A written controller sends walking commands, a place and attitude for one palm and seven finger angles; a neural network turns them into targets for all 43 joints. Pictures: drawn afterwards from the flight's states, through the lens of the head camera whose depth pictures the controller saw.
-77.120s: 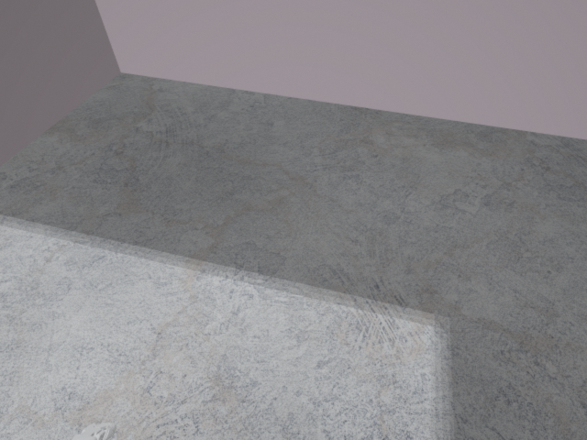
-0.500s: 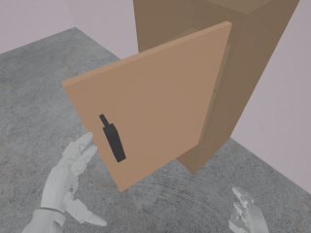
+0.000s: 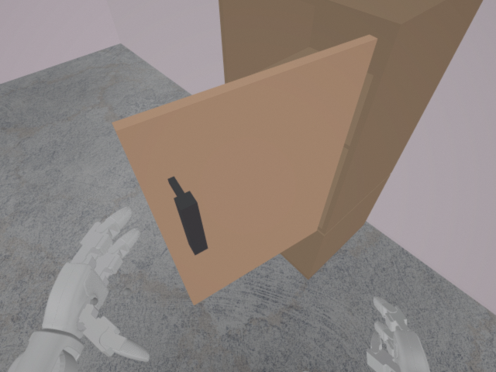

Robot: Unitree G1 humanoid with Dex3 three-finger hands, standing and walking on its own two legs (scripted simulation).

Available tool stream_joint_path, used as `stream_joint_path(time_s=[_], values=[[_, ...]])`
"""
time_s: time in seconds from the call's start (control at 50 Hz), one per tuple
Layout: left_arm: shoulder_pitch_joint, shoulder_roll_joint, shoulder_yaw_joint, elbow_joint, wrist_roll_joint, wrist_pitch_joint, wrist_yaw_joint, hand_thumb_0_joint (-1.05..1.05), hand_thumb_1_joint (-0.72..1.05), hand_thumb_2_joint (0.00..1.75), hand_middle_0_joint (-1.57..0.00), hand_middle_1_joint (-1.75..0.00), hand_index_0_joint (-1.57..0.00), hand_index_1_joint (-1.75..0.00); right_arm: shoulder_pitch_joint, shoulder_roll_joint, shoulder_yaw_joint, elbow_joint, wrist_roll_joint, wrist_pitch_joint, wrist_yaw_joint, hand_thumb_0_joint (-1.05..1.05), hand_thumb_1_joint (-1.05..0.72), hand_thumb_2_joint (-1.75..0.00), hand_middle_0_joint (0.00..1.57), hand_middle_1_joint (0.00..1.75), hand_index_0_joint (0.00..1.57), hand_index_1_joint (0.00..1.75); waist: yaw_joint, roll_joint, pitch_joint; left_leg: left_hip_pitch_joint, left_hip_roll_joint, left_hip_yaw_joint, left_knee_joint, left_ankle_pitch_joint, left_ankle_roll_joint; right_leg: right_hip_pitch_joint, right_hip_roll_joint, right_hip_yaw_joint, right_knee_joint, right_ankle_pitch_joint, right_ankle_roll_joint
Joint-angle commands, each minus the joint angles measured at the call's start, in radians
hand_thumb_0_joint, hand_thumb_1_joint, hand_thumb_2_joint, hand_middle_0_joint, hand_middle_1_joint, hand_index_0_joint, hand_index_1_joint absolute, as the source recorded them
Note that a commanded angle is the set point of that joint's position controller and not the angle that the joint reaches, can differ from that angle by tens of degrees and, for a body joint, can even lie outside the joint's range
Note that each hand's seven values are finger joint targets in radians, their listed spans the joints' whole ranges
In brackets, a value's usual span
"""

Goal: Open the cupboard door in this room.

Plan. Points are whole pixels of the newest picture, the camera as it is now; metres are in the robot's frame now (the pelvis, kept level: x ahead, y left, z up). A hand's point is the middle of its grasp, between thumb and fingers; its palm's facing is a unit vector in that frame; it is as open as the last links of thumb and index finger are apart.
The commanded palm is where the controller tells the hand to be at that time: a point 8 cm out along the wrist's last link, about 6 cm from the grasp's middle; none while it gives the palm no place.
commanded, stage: draw the hand back to the body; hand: left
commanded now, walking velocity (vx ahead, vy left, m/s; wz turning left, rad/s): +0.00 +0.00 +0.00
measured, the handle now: (186, 216) +0.33 +0.13 +0.09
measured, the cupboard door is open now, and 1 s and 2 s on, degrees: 80 80 80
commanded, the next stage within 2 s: step back with the hand held close in 1.44 s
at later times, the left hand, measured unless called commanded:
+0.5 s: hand (71, 276) +0.20 +0.23 +0.13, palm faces +0.21 -0.93 -0.31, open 15.4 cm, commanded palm +0.16 +0.28 +0.15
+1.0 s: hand (27, 233) +0.23 +0.27 +0.19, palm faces +0.39 -0.82 -0.43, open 9.8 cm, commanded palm +0.18 +0.31 +0.21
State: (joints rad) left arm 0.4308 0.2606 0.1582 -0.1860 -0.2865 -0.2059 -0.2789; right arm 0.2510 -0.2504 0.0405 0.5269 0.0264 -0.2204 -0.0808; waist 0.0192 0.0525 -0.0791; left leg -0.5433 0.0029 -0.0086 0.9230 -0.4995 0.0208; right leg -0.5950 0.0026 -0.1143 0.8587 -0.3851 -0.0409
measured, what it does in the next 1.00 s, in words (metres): stands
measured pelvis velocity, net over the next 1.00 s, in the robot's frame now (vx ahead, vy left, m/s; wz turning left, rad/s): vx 0.03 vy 0.02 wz -0.03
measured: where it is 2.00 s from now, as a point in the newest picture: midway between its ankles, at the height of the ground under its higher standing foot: outside the picture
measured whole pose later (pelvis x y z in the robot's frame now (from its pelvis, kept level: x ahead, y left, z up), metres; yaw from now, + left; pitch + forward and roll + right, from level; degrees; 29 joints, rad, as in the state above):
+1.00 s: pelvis +0.03 +0.02 +0.05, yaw -2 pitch -4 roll -1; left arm 0.48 0.34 0.29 -0.38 -0.03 -0.06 0.12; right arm 0.19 -0.23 0.03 0.65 -0.02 -0.12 -0.06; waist 0.07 0.07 0.02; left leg -0.03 -0.02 0.04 0.40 -0.31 0.04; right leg -0.11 0.01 -0.06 0.38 -0.21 -0.01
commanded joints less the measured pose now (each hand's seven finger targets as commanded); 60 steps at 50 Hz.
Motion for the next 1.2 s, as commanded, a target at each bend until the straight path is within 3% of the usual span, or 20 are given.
stream_joint_path(time_s=[0.0,0.12,0.16,0.24,0.34,0.36,0.38,0.4,0.44,0.48,0.54,0.62,0.8,0.86,0.94,1.0,1.04,1.08,1.14,1.18], values=[[-0.023,0.127,0.108,-0.247,-0.020,-0.044,0.023,0.00,-0.50,0.30,-0.15,-0.30,-0.15,-0.30,-0.087,-0.100,-0.039,-0.170,0.010,-0.069,-0.007,0.00,-0.90,-0.90,0.20,0.30,0.20,0.30,0.015,0.007,-0.143,0.007,-0.011,-0.041,-0.194,0.261,-0.017,0.212,0.003,0.072,-0.151,0.162,0.011],[0.011,0.125,0.110,-0.280,-0.023,0.003,0.013,0.00,-0.50,0.30,-0.15,-0.30,-0.15,-0.30,-0.098,-0.101,-0.033,-0.167,0.013,-0.079,-0.004,0.00,-0.90,-0.90,0.20,0.30,0.20,0.30,0.018,-0.005,-0.102,0.050,-0.006,-0.046,-0.236,0.272,-0.021,0.224,0.008,0.056,-0.180,0.178,0.014],[0.002,0.158,0.146,-0.289,-0.029,0.013,0.011,0.00,-0.50,0.30,-0.15,-0.30,-0.15,-0.30,-0.102,-0.105,-0.033,-0.157,0.012,-0.082,-0.007,0.00,-0.90,-0.90,0.20,0.30,0.20,0.30,0.021,-0.018,-0.101,0.059,-0.006,-0.046,-0.238,0.286,-0.018,0.245,0.007,0.064,-0.195,0.191,0.012],[-0.028,0.139,0.134,-0.325,-0.037,0.024,-0.002,0.00,-0.50,0.30,-0.15,-0.30,-0.15,-0.30,-0.103,-0.108,-0.025,-0.154,0.014,-0.094,-0.009,0.00,-0.90,-0.90,0.20,0.30,0.20,0.30,0.019,0.010,-0.082,0.099,-0.004,-0.053,-0.271,0.296,-0.028,0.244,0.011,0.044,-0.208,0.196,0.013],[-0.039,0.165,0.161,-0.338,-0.041,0.048,-0.018,0.00,-0.32,0.37,-0.16,-0.30,-0.16,-0.30,-0.109,-0.110,-0.021,-0.136,0.015,-0.115,-0.013,0.00,-0.90,-0.90,0.20,0.30,0.20,0.30,0.025,0.010,-0.082,0.142,-0.004,-0.059,-0.299,0.323,-0.033,0.277,0.010,0.041,-0.235,0.221,0.013],[-0.042,0.326,0.230,-0.387,0.128,0.062,0.166,0.00,-0.29,0.39,-0.16,-0.30,-0.16,-0.30,-0.096,-0.102,-0.042,-0.121,-0.012,-0.089,-0.032,0.00,-0.90,-0.90,0.20,0.30,0.20,0.30,0.062,-0.021,-0.080,0.128,0.010,-0.035,-0.342,0.274,-0.011,0.345,-0.004,0.099,-0.293,0.171,0.002],[0.010,0.193,0.147,-0.391,0.143,0.082,0.240,0.00,-0.26,0.40,-0.16,-0.30,-0.16,-0.30,-0.107,-0.083,-0.030,-0.125,-0.023,-0.081,-0.035,0.00,-0.90,-0.90,0.20,0.30,0.20,0.30,0.035,-0.026,-0.014,0.123,0.002,-0.033,-0.369,0.244,-0.013,0.346,-0.014,0.099,-0.323,0.149,0.005],[0.030,0.164,0.114,-0.384,0.175,0.093,0.291,0.00,-0.22,0.42,-0.16,-0.30,-0.16,-0.30,-0.104,-0.083,-0.028,-0.109,-0.023,-0.067,-0.032,0.00,-0.90,-0.90,0.20,0.30,0.20,0.30,0.032,0.010,0.017,0.144,0.008,-0.030,-0.381,0.253,-0.012,0.354,-0.018,0.099,-0.337,0.150,0.005],[0.030,0.169,0.103,-0.421,0.211,0.097,0.350,0.00,-0.15,0.45,-0.16,-0.30,-0.16,-0.30,-0.114,-0.085,-0.027,-0.102,-0.026,-0.046,-0.027,0.00,-0.90,-0.90,0.20,0.30,0.20,0.30,0.031,0.044,0.010,0.195,0.016,-0.034,-0.414,0.291,-0.013,0.377,-0.019,0.089,-0.353,0.174,0.006],[0.026,0.172,0.100,-0.407,0.231,0.096,0.382,0.00,-0.08,0.48,-0.16,-0.30,-0.16,-0.30,-0.128,-0.089,-0.028,-0.093,-0.030,-0.034,-0.027,0.00,-0.90,-0.90,0.20,0.30,0.20,0.30,0.030,-0.003,0.021,0.223,0.020,-0.034,-0.447,0.306,-0.008,0.408,-0.017,0.085,-0.379,0.184,0.008],[-0.011,0.201,0.130,-0.403,0.250,0.089,0.409,0.00,0.02,0.52,-0.17,-0.30,-0.17,-0.30,-0.141,-0.090,-0.031,-0.079,-0.032,-0.020,-0.030,0.00,-0.90,-0.90,0.20,0.30,0.20,0.30,0.032,-0.001,0.021,0.276,0.019,-0.026,-0.486,0.323,-0.006,0.444,-0.018,0.087,-0.413,0.196,0.009],[0.006,0.208,0.149,-0.408,0.261,0.081,0.419,0.00,0.17,0.58,-0.17,-0.30,-0.17,-0.30,-0.152,-0.088,-0.033,-0.061,-0.035,-0.011,-0.023,0.00,-0.90,-0.90,0.20,0.30,0.20,0.30,0.044,0.034,0.000,0.343,0.025,-0.024,-0.525,0.462,-0.016,0.508,-0.018,0.086,-0.433,0.286,0.007],[0.017,0.226,0.208,-0.404,0.259,0.075,0.412,0.00,0.48,0.72,-0.19,-0.30,-0.19,-0.30,-0.162,-0.092,-0.049,-0.043,-0.037,0.024,0.002,0.00,-0.90,-0.90,0.20,0.30,0.20,0.30,0.051,0.009,0.003,0.418,0.039,-0.012,-0.559,0.658,-0.032,0.574,-0.012,0.091,-0.472,0.408,0.012],[-0.004,0.247,0.237,-0.401,0.261,0.074,0.413,0.00,0.58,0.76,-0.19,-0.30,-0.19,-0.30,-0.170,-0.093,-0.052,-0.037,-0.037,0.032,0.005,0.00,-0.90,-0.90,0.20,0.30,0.20,0.30,0.055,0.039,0.018,0.427,0.041,-0.009,-0.566,0.668,-0.035,0.578,-0.012,0.093,-0.483,0.410,0.009],[-0.026,0.257,0.265,-0.403,0.251,0.069,0.412,0.00,0.73,0.82,-0.19,-0.30,-0.19,-0.30,-0.171,-0.088,-0.054,-0.041,-0.037,0.045,0.009,0.00,-0.90,-0.90,0.20,0.30,0.20,0.30,0.054,-0.011,0.008,0.438,0.040,-0.006,-0.574,0.644,-0.027,0.587,-0.009,0.097,-0.494,0.414,0.012],[-0.054,0.263,0.278,-0.402,0.247,0.067,0.410,0.00,0.83,0.87,-0.20,-0.30,-0.20,-0.30,-0.175,-0.087,-0.054,-0.035,-0.036,0.051,0.010,0.00,-0.90,-0.90,0.20,0.30,0.20,0.30,0.053,0.030,0.022,0.441,0.037,-0.002,-0.579,0.628,-0.025,0.586,-0.012,0.102,-0.503,0.410,0.010],[-0.074,0.279,0.296,-0.411,0.247,0.062,0.412,0.00,0.90,0.90,-0.20,-0.30,-0.20,-0.30,-0.178,-0.087,-0.056,-0.033,-0.036,0.050,0.011,0.00,-0.90,-0.90,0.20,0.30,0.20,0.30,0.054,0.014,0.006,0.450,0.036,0.000,-0.579,0.621,-0.021,0.592,-0.011,0.105,-0.507,0.414,0.011],[-0.043,0.239,0.265,-0.359,0.243,0.071,0.405,0.00,0.90,0.90,-0.20,-0.30,-0.20,-0.30,-0.179,-0.086,-0.055,-0.029,-0.035,0.056,0.012,0.00,-0.90,-0.90,0.20,0.30,0.20,0.30,0.051,0.017,0.049,0.444,0.039,0.002,-0.585,0.600,-0.018,0.572,-0.013,0.105,-0.516,0.399,0.012],[-0.058,0.241,0.259,-0.349,0.240,0.070,0.399,0.00,0.90,0.90,-0.20,-0.30,-0.20,-0.30,-0.188,-0.089,-0.059,-0.034,-0.032,0.067,0.013,0.00,-0.90,-0.90,0.20,0.30,0.20,0.30,0.050,-0.025,0.061,0.435,0.035,0.006,-0.592,0.517,-0.004,0.564,-0.009,0.109,-0.532,0.358,0.013],[-0.089,0.256,0.264,-0.383,0.243,0.063,0.401,0.00,0.90,0.90,-0.20,-0.30,-0.20,-0.30,-0.195,-0.090,-0.058,-0.036,-0.033,0.064,0.010,0.00,-0.90,-0.90,0.20,0.30,0.20,0.30,0.052,0.040,0.047,0.435,0.030,0.004,-0.598,0.490,-0.006,0.572,-0.013,0.114,-0.531,0.338,0.010]])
